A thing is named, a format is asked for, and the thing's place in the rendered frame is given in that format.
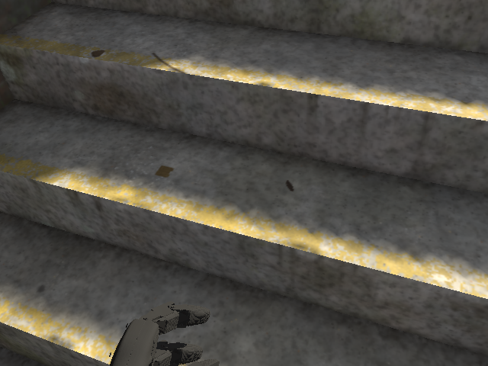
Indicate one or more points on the left robot hand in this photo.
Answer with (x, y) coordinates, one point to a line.
(139, 344)

